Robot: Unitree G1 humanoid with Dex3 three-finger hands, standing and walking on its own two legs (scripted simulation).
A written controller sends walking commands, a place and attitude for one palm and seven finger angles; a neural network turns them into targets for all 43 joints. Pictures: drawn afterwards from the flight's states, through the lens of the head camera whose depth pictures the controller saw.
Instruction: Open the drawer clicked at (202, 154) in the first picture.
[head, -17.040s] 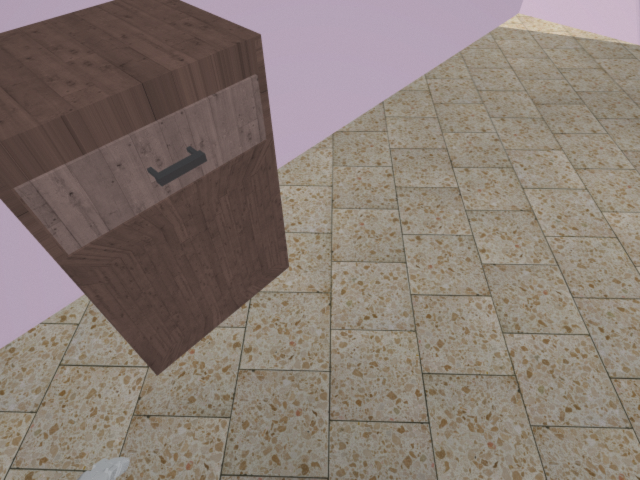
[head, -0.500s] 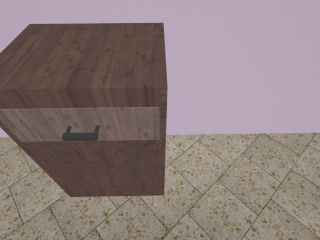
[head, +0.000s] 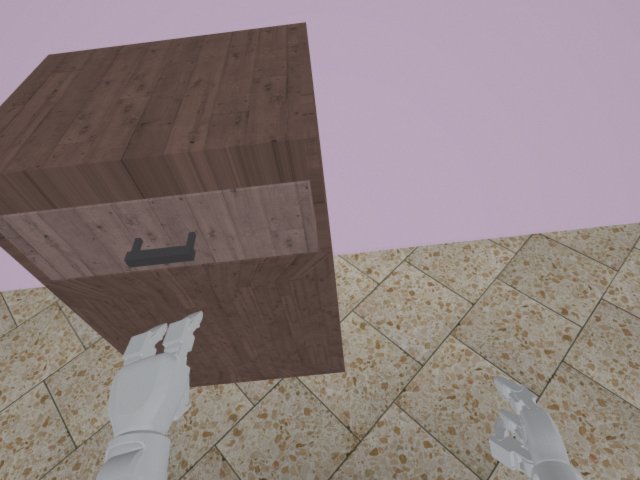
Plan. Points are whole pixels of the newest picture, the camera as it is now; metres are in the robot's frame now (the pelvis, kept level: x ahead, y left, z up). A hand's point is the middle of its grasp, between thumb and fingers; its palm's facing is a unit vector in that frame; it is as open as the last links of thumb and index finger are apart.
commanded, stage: raise the hand with hooked fingers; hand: left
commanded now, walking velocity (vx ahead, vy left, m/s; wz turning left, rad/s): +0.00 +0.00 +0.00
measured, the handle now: (162, 248) +0.49 +0.34 -0.03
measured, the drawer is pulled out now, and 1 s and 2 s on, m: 0.00 0.00 0.00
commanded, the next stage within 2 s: move the hooked fingers above the handle in 1.60 s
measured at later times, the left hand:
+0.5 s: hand (146, 397) +0.21 +0.24 +0.01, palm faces +0.02 -0.13 -0.99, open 10.9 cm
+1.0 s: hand (108, 325) +0.28 +0.29 +0.07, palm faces +0.08 -0.10 -0.99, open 13.5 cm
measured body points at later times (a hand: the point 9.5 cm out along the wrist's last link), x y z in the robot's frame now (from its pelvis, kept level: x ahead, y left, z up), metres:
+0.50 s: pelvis -0.04 +0.03 +0.01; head -0.04 -0.01 +0.46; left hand +0.21 +0.24 +0.07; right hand +0.15 -0.19 -0.10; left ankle +0.00 +0.17 -0.70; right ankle -0.02 -0.07 -0.70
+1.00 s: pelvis -0.01 +0.06 +0.03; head -0.01 +0.03 +0.47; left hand +0.27 +0.29 +0.13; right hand +0.20 -0.15 -0.07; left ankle +0.00 +0.17 -0.70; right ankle -0.02 -0.07 -0.70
